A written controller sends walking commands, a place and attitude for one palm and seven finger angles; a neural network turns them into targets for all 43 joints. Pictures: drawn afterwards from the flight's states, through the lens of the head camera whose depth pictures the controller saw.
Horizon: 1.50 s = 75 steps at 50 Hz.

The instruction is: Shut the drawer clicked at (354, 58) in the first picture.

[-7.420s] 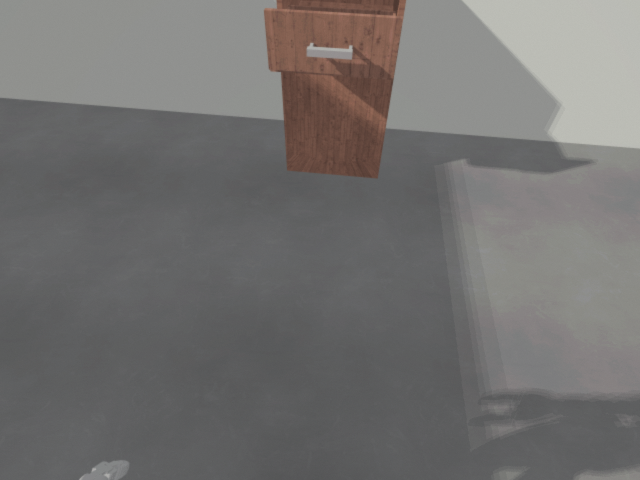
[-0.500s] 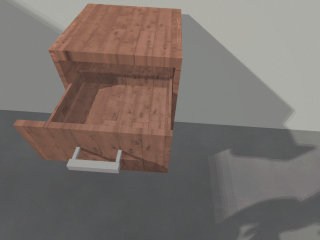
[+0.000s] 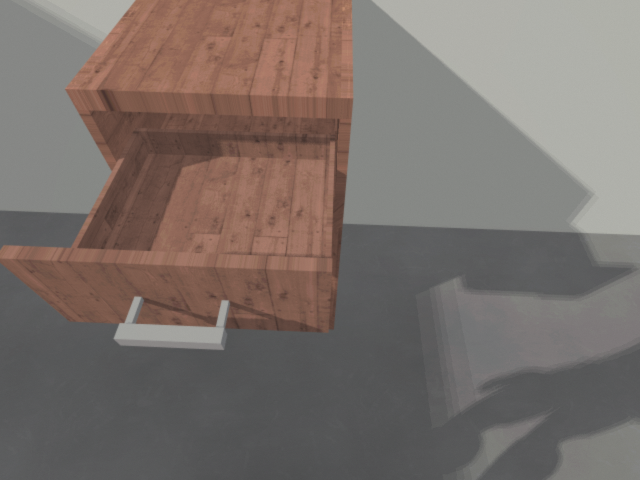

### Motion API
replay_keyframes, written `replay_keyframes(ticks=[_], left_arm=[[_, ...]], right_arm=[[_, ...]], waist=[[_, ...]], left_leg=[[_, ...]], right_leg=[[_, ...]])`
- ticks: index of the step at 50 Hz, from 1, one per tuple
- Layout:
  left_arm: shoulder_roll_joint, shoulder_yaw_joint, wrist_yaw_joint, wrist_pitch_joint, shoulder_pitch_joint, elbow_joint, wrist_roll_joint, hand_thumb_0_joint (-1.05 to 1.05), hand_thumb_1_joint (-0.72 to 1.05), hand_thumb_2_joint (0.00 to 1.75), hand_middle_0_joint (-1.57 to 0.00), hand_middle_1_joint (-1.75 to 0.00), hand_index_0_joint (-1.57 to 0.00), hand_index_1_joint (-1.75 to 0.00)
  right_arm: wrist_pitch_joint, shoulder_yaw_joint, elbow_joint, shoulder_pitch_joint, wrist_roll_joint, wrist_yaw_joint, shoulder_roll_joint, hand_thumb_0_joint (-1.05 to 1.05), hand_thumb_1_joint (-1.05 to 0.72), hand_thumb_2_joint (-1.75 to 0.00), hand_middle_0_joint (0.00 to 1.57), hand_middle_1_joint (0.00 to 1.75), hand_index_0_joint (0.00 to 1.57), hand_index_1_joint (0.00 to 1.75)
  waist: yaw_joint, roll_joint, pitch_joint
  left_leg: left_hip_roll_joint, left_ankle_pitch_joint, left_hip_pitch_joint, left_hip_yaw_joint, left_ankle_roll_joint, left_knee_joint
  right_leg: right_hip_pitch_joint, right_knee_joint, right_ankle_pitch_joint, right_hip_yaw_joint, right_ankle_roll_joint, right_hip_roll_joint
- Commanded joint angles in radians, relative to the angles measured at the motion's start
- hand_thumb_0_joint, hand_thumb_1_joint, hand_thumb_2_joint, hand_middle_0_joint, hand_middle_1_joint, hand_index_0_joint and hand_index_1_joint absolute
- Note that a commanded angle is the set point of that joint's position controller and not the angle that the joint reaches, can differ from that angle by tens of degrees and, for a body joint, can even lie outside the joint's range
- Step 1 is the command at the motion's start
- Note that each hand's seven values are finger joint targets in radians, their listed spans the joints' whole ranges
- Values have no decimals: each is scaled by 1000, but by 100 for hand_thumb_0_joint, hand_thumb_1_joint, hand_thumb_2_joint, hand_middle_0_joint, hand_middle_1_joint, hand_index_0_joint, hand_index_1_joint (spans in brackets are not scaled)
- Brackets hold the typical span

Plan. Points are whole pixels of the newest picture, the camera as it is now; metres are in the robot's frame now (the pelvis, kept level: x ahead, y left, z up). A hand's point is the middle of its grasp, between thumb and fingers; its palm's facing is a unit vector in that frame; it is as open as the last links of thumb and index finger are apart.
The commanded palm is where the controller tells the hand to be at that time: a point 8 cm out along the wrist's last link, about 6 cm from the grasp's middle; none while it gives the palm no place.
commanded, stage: come to a stop and stand still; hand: left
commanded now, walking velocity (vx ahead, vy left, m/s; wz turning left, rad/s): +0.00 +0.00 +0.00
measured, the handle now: (176, 321) +0.31 +0.22 -0.02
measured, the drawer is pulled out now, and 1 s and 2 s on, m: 0.30 0.30 0.30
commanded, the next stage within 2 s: look again from close up in 0.98 s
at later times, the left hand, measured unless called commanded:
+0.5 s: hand out of the picture -0.01 +0.20 -0.17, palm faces -0.01 -0.98 -0.21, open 7.3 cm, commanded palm none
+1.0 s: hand out of the picture -0.07 +0.21 -0.18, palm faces +0.01 -0.98 -0.18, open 7.3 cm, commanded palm none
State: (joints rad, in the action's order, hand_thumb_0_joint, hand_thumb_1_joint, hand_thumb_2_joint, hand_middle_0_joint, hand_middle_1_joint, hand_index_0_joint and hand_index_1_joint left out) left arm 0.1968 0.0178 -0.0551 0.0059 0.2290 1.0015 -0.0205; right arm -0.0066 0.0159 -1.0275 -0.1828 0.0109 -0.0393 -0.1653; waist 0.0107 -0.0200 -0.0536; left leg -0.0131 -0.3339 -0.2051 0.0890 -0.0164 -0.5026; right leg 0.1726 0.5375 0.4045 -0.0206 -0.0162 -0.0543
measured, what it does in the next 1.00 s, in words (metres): shifts its weight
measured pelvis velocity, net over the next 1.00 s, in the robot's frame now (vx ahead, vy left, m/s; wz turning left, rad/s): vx -0.05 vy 0.04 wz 0.01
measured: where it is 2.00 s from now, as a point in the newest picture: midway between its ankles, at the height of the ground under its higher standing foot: outside the picture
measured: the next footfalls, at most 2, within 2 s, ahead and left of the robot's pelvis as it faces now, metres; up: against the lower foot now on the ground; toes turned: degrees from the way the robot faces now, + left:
none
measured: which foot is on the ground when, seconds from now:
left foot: down 0.00-1.00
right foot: down 0.00-1.00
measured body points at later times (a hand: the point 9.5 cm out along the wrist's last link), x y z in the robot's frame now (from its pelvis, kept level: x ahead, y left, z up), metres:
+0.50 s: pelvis -0.05 +0.02 +0.00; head -0.03 +0.03 +0.45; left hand +0.00 +0.25 -0.15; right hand +0.02 -0.22 -0.14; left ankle -0.04 +0.11 -0.73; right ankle -0.07 -0.12 -0.73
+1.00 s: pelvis -0.05 +0.04 +0.01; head -0.04 +0.06 +0.46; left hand -0.07 +0.26 -0.16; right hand -0.04 -0.19 -0.15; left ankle -0.04 +0.11 -0.73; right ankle -0.07 -0.12 -0.73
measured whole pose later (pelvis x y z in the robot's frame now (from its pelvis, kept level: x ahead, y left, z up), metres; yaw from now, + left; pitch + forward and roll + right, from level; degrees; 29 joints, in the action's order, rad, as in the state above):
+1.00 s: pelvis -0.05 +0.04 +0.01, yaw +0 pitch -1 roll +0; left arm 0.17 -0.02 -0.05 0.00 0.31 1.10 -0.02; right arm -0.01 0.00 -1.14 -0.23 0.00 -0.02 -0.16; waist 0.00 -0.03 -0.05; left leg -0.06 -0.23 -0.19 0.10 -0.08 -0.44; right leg 0.14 0.43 0.27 -0.01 -0.08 -0.09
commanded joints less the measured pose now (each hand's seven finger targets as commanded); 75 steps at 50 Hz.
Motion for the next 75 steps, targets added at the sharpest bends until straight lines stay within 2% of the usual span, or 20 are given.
replay_keyframes(ticks=[1, 2, 4, 5, 6, 8, 9, 10, 13, 15, 18, 22, 25, 28, 38, 44, 51, 59, 65, 75], left_arm=[[145, 17, 2, 9, 64, -102, 9, 0, 90, 90, -20, -30, -20, -30], [127, 11, -2, 17, 80, -103, 10, 0, 90, 90, -20, -30, -20, -30], [152, 8, -5, 20, 78, -113, 5, 0, 90, 90, -20, -30, -20, -30], [159, 11, -7, 20, 68, -116, 7, 0, 90, 90, -20, -30, -20, -30], [169, 12, -6, 16, 48, -121, 5, 0, 90, 90, -20, -30, -20, -30], [168, 8, -3, 9, 13, -136, 4, 0, 90, 90, -20, -30, -20, -30], [162, 2, -2, 5, 18, -147, 1, 0, 90, 90, -20, -30, -20, -30], [157, 0, -3, 2, 23, -141, 5, 0, 90, 90, -20, -30, -20, -30], [152, -4, 2, -4, 16, -123, 5, 0, 90, 90, -20, -30, -20, -30], [149, -7, 5, -4, 27, -119, 4, 0, 90, 90, -20, -30, -20, -30], [147, -9, 9, -4, 24, -100, 4, 0, 90, 90, -20, -30, -20, -30], [134, -14, 11, -3, 52, -71, 4, 0, 90, 90, -20, -30, -20, -30], [124, -16, 11, 0, 69, -50, 3, 0, 90, 90, -20, -30, -20, -30], [116, -19, 10, 0, 86, -24, 5, 0, 90, 90, -20, -30, -20, -30], [86, -24, 6, 2, 136, 43, 5, 0, 90, 90, -20, -30, -20, -30], [75, -24, 4, 0, 151, 67, 4, 0, 90, 90, -20, -30, -20, -30], [57, -23, 2, 0, 161, 84, 3, 0, 90, 90, -20, -30, -20, -30], [51, -20, 3, -2, 166, 87, 1, 0, 90, 90, -20, -30, -20, -30], [46, -19, 2, 2, 172, 92, 2, 0, 90, 90, -20, -30, -20, -30], [37, -16, 1, 3, 173, 98, 3, 0, 90, 90, -20, -30, -20, -30]], right_arm=[[-21, 51, 133, -29, 13, 8, -166, 0, -90, -90, 20, 30, 20, 30], [-16, 44, 140, -34, 9, 9, -143, 0, -90, -90, 20, 30, 20, 30], [-4, 34, 161, -24, 11, 18, -128, 0, -90, -90, 20, 30, 20, 30], [2, 33, 162, -21, 11, 21, -117, 0, -90, -90, 20, 30, 20, 30], [8, 34, 159, -19, 8, 22, -115, 0, -90, -90, 20, 30, 20, 30], [10, 33, 149, -17, 9, 22, -124, 0, -90, -90, 20, 30, 20, 30], [5, 30, 146, -25, 13, 25, -134, 0, -90, -90, 20, 30, 20, 30], [4, 31, 138, -17, 11, 25, -145, 0, -90, -90, 20, 30, 20, 30], [7, 25, 130, 13, 9, 27, -157, 0, -90, -90, 20, 30, 20, 30], [3, 21, 117, 6, 9, 30, -161, 0, -90, -90, 20, 30, 20, 30], [0, 18, 101, 4, 8, 30, -165, 0, -90, -90, 20, 30, 20, 30], [-3, 13, 73, -4, 4, 30, -162, 0, -90, -90, 20, 30, 20, 30], [-9, 12, 49, -23, 2, 28, -158, 0, -90, -90, 20, 30, 20, 30], [-8, 9, 24, -32, -2, 26, -153, 0, -90, -90, 20, 30, 20, 30], [-13, 7, -46, -71, -8, 22, -134, 0, -90, -90, 20, 30, 20, 30], [-17, 7, -72, -87, -10, 18, -124, 0, -90, -90, 20, 30, 20, 30], [-18, 8, -86, -98, -9, 16, -115, 0, -90, -90, 20, 30, 20, 30], [-15, 10, -88, -107, -9, 16, -111, 0, -90, -90, 20, 30, 20, 30], [-17, 10, -92, -116, -9, 16, -106, 0, -90, -90, 20, 30, 20, 30], [-18, 7, -100, -126, -10, 13, -95, 0, -90, -90, 20, 30, 20, 30]], waist=[[-8, 33, 193], [0, -41, 209], [-2, -147, 159], [-10, -153, 124], [-21, -125, 97], [-29, -31, 63], [-22, 6, 84], [-17, 28, 81], [-11, 29, 13], [-9, 31, 34], [-11, 38, 19], [-7, 27, 22], [-7, 30, 40], [-8, 30, 16], [-9, 9, 6], [-7, 29, -2], [-8, 27, -14], [-7, 24, -45], [-9, 20, -17], [-8, 16, -28]], left_leg=[[122, 635, 108, -143, -29, -60], [111, 583, 71, -137, -27, -105], [65, 317, -47, -87, -8, -116], [52, 180, -82, -77, -4, -108], [48, 131, -74, -76, -1, -90], [67, 227, -21, -91, -4, -56], [86, 356, 17, -94, -11, -47], [97, 386, 22, -112, -18, -42], [103, 242, -27, -138, -24, 19], [105, 239, -12, -135, -28, 34], [106, 158, -23, -146, -28, 76], [109, 145, -12, -147, -32, 103], [113, 207, 11, -146, -35, 108], [111, 171, 3, -150, -33, 128], [114, 204, 26, -149, -34, 160], [118, 232, 35, -157, -34, 182], [116, 216, 38, -160, -31, 200], [119, 121, 9, -171, -27, 235], [115, 182, 42, -156, -26, 216], [115, 221, 45, -147, -25, 206]], right_leg=[[26, 31, -500, 59, 54, -55], [-10, 1, -587, 76, 58, -70], [-69, -16, -793, 130, 76, -131], [-67, -26, -781, 137, 84, -151], [-29, -39, -700, 134, 86, -153], [45, -46, -532, 103, 71, -116], [36, -20, -525, 81, 59, -86], [43, -25, -441, 64, 47, -68], [77, -80, -211, 62, 33, -49], [60, -88, -199, 65, 33, -46], [68, -106, -144, 57, 27, -43], [58, -124, -153, 53, 22, -48], [39, -124, -199, 45, 19, -51], [41, -138, -185, 43, 16, -54], [23, -150, -218, 32, 10, -62], [15, -150, -222, 23, 7, -61], [21, -154, -219, 22, 5, -66], [30, -163, -193, 20, 5, -63], [26, -164, -221, 25, 8, -68], [26, -168, -235, 26, 9, -68]])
